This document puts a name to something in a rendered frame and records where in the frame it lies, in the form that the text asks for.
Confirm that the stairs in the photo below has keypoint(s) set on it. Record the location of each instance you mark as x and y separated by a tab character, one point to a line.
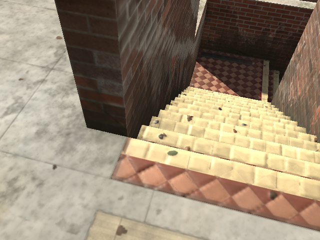
273	83
237	129

